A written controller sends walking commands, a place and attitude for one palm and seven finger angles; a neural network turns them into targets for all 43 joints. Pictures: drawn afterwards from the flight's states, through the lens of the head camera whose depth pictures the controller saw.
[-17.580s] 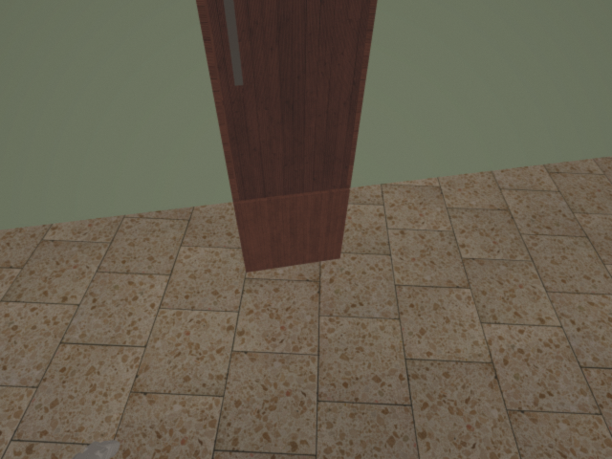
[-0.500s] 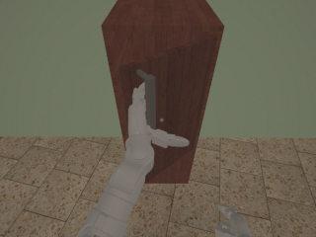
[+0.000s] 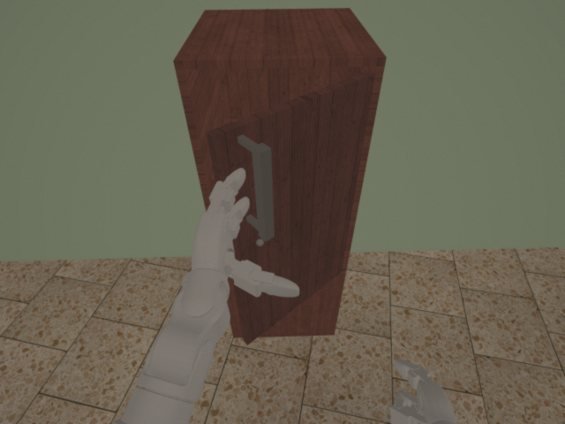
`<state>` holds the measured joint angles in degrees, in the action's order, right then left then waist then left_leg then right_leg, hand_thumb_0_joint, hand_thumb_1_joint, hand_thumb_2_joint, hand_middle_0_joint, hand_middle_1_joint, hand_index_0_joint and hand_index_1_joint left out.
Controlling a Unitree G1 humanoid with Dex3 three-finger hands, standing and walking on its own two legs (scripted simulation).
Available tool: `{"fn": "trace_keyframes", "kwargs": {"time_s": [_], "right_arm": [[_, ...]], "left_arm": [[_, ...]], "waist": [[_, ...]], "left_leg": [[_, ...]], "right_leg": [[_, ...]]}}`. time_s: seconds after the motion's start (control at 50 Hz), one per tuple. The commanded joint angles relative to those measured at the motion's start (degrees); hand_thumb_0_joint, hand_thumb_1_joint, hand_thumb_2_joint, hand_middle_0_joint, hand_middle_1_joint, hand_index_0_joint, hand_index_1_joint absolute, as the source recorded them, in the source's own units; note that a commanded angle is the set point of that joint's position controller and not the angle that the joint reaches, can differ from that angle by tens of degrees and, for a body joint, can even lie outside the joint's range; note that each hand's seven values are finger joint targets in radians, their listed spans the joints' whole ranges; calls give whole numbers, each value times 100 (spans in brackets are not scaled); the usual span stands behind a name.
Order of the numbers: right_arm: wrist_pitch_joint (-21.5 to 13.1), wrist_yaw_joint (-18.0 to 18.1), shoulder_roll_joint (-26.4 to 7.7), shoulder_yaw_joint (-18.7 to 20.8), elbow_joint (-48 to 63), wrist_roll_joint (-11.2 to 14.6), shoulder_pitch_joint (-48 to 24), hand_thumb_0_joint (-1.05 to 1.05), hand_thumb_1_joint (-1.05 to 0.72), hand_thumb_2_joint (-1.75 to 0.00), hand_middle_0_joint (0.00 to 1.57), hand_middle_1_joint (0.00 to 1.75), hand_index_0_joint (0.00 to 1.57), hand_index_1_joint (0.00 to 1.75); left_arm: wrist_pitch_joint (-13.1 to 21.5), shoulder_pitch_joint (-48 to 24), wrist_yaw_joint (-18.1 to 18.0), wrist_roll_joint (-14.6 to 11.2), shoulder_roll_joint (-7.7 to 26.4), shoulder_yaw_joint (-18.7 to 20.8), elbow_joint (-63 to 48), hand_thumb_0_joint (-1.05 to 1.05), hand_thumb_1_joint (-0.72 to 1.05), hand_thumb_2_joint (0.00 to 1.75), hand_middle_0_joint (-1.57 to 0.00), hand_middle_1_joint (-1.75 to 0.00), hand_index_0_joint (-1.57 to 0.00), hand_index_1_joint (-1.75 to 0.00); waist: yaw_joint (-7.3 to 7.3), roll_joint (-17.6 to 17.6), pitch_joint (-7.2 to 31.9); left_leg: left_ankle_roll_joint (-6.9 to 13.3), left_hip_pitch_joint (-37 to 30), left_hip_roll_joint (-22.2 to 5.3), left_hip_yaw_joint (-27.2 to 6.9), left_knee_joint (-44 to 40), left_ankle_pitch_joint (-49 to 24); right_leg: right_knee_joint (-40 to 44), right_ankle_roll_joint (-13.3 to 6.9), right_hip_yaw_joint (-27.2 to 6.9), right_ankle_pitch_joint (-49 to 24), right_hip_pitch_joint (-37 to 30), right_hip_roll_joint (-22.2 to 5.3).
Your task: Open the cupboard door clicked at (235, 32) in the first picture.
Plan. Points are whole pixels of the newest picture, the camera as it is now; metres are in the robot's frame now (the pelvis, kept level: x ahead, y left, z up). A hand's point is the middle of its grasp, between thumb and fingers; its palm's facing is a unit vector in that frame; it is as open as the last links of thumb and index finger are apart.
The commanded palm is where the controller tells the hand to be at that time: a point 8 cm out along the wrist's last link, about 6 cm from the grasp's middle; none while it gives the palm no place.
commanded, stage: slide the hand sideways off the handle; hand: left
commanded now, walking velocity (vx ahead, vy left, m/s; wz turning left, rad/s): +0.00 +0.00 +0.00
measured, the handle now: (256, 190) +0.42 +0.08 +0.15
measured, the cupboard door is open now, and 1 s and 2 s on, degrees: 39 39 39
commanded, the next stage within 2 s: draw the hand back to the body in 0.60 s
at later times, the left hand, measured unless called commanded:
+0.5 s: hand (217, 267) +0.27 +0.11 +0.14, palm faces +0.06 -1.00 -0.01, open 16.4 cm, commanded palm +0.23 +0.17 +0.15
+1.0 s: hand (185, 277) +0.25 +0.14 +0.14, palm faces +0.12 -0.99 -0.06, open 16.3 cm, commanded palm +0.21 +0.19 +0.15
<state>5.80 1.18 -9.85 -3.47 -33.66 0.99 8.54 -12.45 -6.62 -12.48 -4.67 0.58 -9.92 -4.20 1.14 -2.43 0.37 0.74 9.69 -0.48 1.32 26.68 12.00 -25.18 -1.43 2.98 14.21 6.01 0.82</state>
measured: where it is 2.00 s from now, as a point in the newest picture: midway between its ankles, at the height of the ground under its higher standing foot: outside the picture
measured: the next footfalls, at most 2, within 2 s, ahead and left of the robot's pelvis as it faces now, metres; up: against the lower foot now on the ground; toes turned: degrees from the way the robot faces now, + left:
none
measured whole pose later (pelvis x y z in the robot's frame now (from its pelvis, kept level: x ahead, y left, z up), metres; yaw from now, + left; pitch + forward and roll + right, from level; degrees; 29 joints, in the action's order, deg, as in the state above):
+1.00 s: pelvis +0.02 -0.02 +0.00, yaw +1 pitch -4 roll +0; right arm -3.8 3.9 -12.6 -3.6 -32.5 2.2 10.6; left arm -12.1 16.2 2.1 -12.6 11.2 5.6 -23.8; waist 2.5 -3.4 1.8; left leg -0.8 10.7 -1.3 -0.4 29.6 15.1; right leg -28.1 -2.8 4.5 18.0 6.6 1.7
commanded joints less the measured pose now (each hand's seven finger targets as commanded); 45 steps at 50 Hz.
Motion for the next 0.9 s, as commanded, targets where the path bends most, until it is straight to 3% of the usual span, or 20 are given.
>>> {"fn": "trace_keyframes", "kwargs": {"time_s": [0.0, 0.02, 0.1, 0.12, 0.2, 0.24, 0.32, 0.34, 0.38, 0.42, 0.5, 0.52, 0.6, 0.64, 0.68, 0.7, 0.76, 0.8, 0.88], "right_arm": [[-292, 30, -479, 166, 1126, -2, -1160, 0, -90, -90, 20, 30, 20, 30], [-292, 35, -479, 158, 1143, 6, -1179, 0, -90, -90, 20, 30, 20, 30], [-344, 66, -509, 152, 1177, 2, -1168, 0, -90, -90, 20, 30, 20, 30], [-359, 61, -498, 149, 1202, 6, -1181, 0, -90, -90, 20, 30, 20, 30], [-425, 69, -544, 144, 1228, 16, -1128, 0, -90, -90, 20, 30, 20, 30], [-442, 108, -568, 119, 1227, 28, -1132, 0, -90, -90, 20, 30, 20, 30], [-584, 153, -581, 122, 1252, 28, -1105, 0, -90, -90, 20, 30, 20, 30], [-614, 155, -585, 110, 1247, 32, -1076, 0, -90, -90, 20, 30, 20, 30], [-688, 174, -611, 127, 1247, 25, -1044, 0, -90, -90, 20, 30, 20, 30], [-727, 177, -614, 104, 1258, 28, -1035, 0, -90, -90, 20, 30, 20, 30], [-766, 213, -648, 128, 1234, 47, -990, 0, -90, -90, 20, 30, 20, 30], [-780, 216, -627, 120, 1274, 50, -1014, 0, -90, -90, 20, 30, 20, 30], [-936, 235, -660, 138, 1248, 74, -919, 0, -90, -90, 20, 30, 20, 30], [-1038, 242, -667, 148, 1249, 71, -893, 0, -90, -90, 20, 30, 20, 30], [-1129, 235, -683, 163, 1265, 63, -833, 0, -90, -90, 20, 30, 20, 30], [-1148, 239, -705, 180, 1234, 71, -803, 0, -90, -90, 20, 30, 20, 30], [-1178, 238, -688, 163, 1260, 69, -803, 0, -90, -90, 20, 30, 20, 30], [-1152, 251, -709, 172, 1199, 87, -815, 0, -90, -90, 20, 30, 20, 30], [-1230, 294, -705, 164, 1208, 102, -833, 0, -90, -90, 20, 30, 20, 30]], "left_arm": [[318, -1262, 141, 16, 160, 276, -1817, 0, -50, 30, -15, -30, -15, -30], [303, -1195, 179, 8, 140, 234, -1948, 0, -50, 30, -15, -30, -15, -30], [273, -768, 356, -70, 433, 467, -2383, 0, -50, 30, -15, -30, -15, -30], [270, -599, 413, -82, 338, 377, -2540, 0, -50, 30, -15, -30, -15, -30], [234, 86, 622, -213, 543, 607, -2748, 0, -50, 30, -15, -30, -15, -30], [195, 45, 731, -252, 650, 682, -2819, 0, -50, 30, -15, -30, -15, -30], [212, 103, 866, -305, 637, 644, -3110, 0, -50, 30, -15, -30, -15, -30], [231, 174, 896, -318, 608, 609, -3091, 0, -50, 30, -15, -30, -15, -30], [282, 284, 933, -354, 775, 797, -3204, 0, -50, 30, -15, -30, -15, -30], [276, 568, 992, -386, 762, 794, -3124, 0, -50, 30, -15, -30, -15, -30], [255, 957, 1085, -473, 1211, 1363, -3073, 0, -50, 30, -15, -30, -15, -30], [272, 917, 1121, -485, 1104, 1263, -3231, 0, -50, 30, -15, -30, -15, -30], [331, 973, 1236, -613, 1112, 1287, -3255, 0, -50, 30, -15, -30, -15, -30], [404, 770, 1267, -606, 970, 1097, -3406, 0, -50, 30, -15, -30, -15, -30], [453, 956, 1283, -585, 954, 1055, -3497, 0, -50, 30, -15, -30, -15, -30], [448, 1166, 1278, -584, 1190, 1282, -3366, 0, -50, 30, -15, -30, -15, -30], [458, 1377, 1314, -607, 1297, 1479, -3466, 0, -50, 30, -15, -30, -15, -30], [401, 1467, 1324, -654, 1481, 1731, -3267, 0, -50, 30, -15, -30, -15, -30], [406, 1276, 1382, -795, 1590, 1985, -3328, 0, -50, 30, -15, -30, -15, -30]], "waist": [[169, 526, 854], [139, 373, 847], [161, 412, 945], [147, 243, 1003], [178, 420, 889], [114, 463, 768], [98, 117, 814], [80, 255, 752], [115, 281, 896], [143, 304, 767], [230, 431, 799], [212, 220, 865], [151, 366, 746], [87, 210, 754], [117, 196, 863], [165, 297, 817], [218, 379, 850], [236, 393, 655], [222, 425, 690]], "left_leg": [[59, -590, 47, -110, -285, -552], [60, -631, 50, -88, -300, -535], [75, -681, 69, -107, -242, -736], [72, -741, 59, -99, -237, -866], [82, -646, 67, -106, -175, -978], [88, -575, 75, -115, -192, -891], [87, -685, 86, -139, -131, -881], [86, -643, 83, -174, -118, -888], [87, -661, 88, -170, -93, -956], [93, -561, 96, -176, -102, -899], [101, -482, 90, -124, -46, -1003], [101, -519, 101, -103, -51, -1042], [109, -500, 88, -117, 57, -1042], [109, -552, 102, -126, 74, -999], [108, -577, 105, -145, 91, -1049], [110, -521, 95, -134, 116, -1026], [118, -426, 125, -102, 102, -1026], [112, -336, 114, -82, 105, -917], [118, -353, 140, -75, 122, -822]], "right_leg": [[635, -55, -91, -379, 308, 26], [633, -46, -106, -383, 336, 13], [572, -39, -108, -676, 233, 22], [502, -44, -99, -857, 218, 13], [431, -13, -58, -1129, 214, 32], [415, 9, -44, -1084, 280, 18], [369, 2, -40, -1005, 382, 8], [342, 2, -10, -1015, 411, 20], [283, 7, -11, -1130, 339, 21], [276, 22, -13, -1113, 372, -1], [267, 44, -34, -1321, 259, -3], [224, 40, -32, -1372, 254, -18], [229, 81, -32, -1455, 360, -7], [200, 82, -23, -1403, 451, -19], [125, 76, 3, -1461, 442, -12], [162, 81, -30, -1438, 428, -18], [132, 104, -48, -1568, 341, -40], [244, 103, -84, -1380, 388, -40], [295, 136, -123, -1259, 403, -42]]}}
